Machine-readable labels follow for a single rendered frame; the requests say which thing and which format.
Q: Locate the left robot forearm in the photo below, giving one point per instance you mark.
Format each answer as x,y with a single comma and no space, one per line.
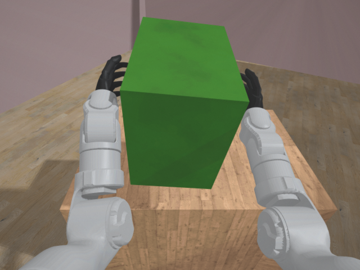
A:
99,148

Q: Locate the carton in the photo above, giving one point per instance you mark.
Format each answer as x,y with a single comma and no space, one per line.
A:
182,99

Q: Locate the right robot upper arm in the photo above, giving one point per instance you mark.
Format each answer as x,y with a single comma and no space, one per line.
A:
296,237

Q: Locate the pedestal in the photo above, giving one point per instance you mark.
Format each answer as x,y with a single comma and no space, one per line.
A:
178,228

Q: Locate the right robot forearm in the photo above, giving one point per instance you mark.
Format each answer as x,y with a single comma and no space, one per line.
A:
275,182

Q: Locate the left robot upper arm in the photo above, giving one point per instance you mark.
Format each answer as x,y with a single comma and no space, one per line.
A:
96,230

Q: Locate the left robot hand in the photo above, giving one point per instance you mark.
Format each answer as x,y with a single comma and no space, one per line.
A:
106,79

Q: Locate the right robot hand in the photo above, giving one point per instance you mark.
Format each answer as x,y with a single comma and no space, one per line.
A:
253,89

